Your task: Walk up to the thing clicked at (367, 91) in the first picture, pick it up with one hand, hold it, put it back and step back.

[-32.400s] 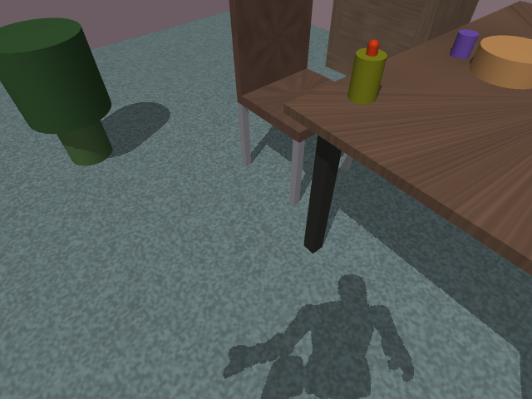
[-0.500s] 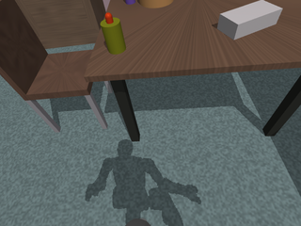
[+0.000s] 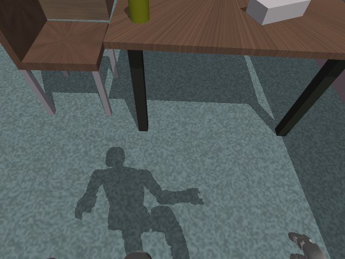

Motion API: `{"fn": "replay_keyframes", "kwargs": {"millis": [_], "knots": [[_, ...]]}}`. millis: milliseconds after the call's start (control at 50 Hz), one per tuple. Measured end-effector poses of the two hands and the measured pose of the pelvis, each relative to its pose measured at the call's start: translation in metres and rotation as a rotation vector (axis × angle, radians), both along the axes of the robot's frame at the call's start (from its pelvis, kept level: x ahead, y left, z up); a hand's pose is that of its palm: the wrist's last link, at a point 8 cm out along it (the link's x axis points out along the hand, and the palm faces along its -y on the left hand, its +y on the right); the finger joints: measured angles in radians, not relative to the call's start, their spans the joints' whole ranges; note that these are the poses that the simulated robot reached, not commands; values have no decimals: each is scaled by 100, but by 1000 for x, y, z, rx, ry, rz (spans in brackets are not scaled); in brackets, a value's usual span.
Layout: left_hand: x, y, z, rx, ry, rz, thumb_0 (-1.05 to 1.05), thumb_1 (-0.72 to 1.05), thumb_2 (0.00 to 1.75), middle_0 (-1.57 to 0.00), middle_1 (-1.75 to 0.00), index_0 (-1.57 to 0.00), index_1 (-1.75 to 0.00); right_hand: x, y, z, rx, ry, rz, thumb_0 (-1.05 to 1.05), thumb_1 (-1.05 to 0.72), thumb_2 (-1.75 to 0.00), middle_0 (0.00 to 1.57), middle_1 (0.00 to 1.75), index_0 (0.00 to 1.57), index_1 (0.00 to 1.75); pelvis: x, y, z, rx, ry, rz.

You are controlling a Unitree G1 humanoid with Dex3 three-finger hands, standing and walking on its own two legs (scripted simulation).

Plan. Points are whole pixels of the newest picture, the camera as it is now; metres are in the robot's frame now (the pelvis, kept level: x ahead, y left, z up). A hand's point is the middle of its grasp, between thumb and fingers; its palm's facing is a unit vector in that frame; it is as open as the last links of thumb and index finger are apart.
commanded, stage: step back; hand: left
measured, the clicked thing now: out of the picture +1.05 +0.20 +0.06
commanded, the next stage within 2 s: stand in 1.34 s
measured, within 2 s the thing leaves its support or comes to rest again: neither
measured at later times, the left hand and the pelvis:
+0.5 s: hand out of the picture -0.05 +0.27 -0.14, palm faces +0.10 -0.92 -0.38, open 7.4 cm; pelvis -0.12 -0.02 +0.00, yaw +4 degrees
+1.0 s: hand out of the picture -0.05 +0.25 -0.15, palm faces +0.08 -0.92 -0.37, open 7.4 cm; pelvis -0.09 -0.02 +0.00, yaw +4 degrees
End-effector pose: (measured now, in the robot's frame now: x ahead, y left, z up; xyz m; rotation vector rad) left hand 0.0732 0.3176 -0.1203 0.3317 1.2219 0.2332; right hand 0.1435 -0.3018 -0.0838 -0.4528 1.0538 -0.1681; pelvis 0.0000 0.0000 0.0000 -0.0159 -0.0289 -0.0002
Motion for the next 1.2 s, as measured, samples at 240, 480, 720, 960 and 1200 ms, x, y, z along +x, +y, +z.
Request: {"fn": "replay_keyframes", "kwargs": {"millis": [240,480,720,960,1200], "knots": [[-122,-25,29,62,82,25,0,90,90,-20,-30,-21,-30,-98,-25,-30,88,48,-65,0,-90,-90,21,30,20,30,-75,-25,3,58,-4,-24],[-135,-9,16,33,-116,58,0,90,90,-20,-30,-21,-30,-195,-14,-33,39,187,-33,1,-90,-90,21,30,20,30,-120,-16,-5,64,-28,74],[-149,-33,7,-34,-32,37,0,90,90,-20,-30,-21,-30,-180,-29,-14,52,63,-46,0,-90,-90,21,30,20,30,-119,-28,2,20,-20,45],[-143,-31,13,2,-27,75,0,90,90,-20,-30,-21,-30,-140,-25,-30,64,112,-10,0,-90,-90,20,30,20,30,-98,-23,0,6,-3,84],[-82,-13,10,-11,-64,46,0,90,90,-20,-30,-20,-30,-109,14,-24,104,97,-35,0,-90,-90,21,30,20,30,-75,-10,5,9,2,58]]}}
